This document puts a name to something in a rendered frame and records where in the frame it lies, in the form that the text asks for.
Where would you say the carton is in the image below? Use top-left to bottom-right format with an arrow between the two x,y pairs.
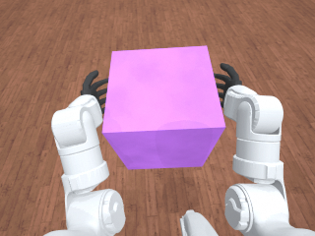
102,45 -> 225,170

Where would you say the right robot forearm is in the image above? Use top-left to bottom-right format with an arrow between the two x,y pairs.
223,85 -> 289,219

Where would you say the left robot forearm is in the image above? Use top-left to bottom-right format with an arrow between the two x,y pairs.
51,94 -> 109,228

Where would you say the right robot hand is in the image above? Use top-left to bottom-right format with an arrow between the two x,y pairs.
214,63 -> 242,108

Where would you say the right robot upper arm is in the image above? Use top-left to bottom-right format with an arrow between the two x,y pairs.
224,183 -> 315,236

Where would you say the right robot thigh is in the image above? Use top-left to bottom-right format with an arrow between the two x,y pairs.
179,212 -> 219,236

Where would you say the left robot upper arm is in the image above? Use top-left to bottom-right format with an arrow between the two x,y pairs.
43,189 -> 126,236

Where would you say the left robot hand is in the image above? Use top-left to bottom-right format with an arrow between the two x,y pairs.
81,70 -> 109,114

